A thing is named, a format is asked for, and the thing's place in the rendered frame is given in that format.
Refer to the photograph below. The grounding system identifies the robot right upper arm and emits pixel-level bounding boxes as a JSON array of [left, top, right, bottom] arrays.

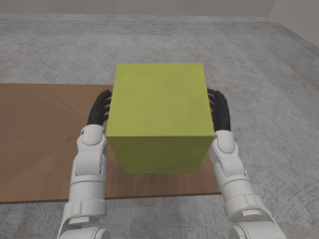
[[228, 221, 286, 239]]

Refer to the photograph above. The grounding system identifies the robot left upper arm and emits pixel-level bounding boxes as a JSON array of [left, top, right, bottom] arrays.
[[59, 226, 112, 239]]

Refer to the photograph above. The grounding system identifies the left robot hand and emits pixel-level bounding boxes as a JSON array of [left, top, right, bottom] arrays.
[[87, 90, 113, 126]]

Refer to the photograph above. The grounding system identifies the table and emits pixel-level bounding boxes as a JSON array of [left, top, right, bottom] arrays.
[[0, 83, 221, 205]]

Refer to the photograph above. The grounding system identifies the left robot forearm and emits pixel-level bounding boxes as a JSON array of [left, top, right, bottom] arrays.
[[57, 124, 108, 239]]

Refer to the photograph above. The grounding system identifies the right robot hand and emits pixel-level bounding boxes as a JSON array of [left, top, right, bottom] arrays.
[[207, 89, 231, 132]]

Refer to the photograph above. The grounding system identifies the carton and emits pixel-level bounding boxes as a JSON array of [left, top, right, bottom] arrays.
[[105, 63, 215, 173]]

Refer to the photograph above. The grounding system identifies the right robot forearm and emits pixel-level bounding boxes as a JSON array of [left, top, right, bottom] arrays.
[[208, 129, 287, 239]]

